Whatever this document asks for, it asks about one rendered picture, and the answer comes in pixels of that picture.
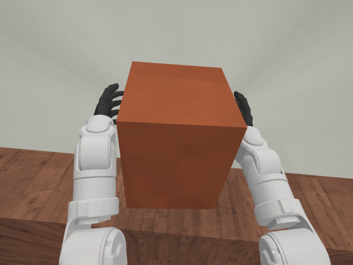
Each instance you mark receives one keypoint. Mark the pedestal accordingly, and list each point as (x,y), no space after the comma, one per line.
(36,187)

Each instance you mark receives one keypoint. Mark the carton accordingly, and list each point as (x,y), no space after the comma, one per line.
(179,129)

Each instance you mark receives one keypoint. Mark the left robot upper arm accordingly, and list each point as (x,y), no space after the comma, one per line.
(97,246)

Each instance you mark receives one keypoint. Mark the right robot hand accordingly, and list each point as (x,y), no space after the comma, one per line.
(244,108)

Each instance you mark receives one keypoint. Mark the robot left forearm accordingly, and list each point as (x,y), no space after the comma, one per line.
(94,173)

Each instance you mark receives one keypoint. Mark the left robot hand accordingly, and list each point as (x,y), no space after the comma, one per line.
(105,105)

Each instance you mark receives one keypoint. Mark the robot right forearm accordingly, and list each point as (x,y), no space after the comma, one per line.
(275,205)

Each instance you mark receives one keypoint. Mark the right robot upper arm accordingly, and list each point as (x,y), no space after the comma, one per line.
(292,247)

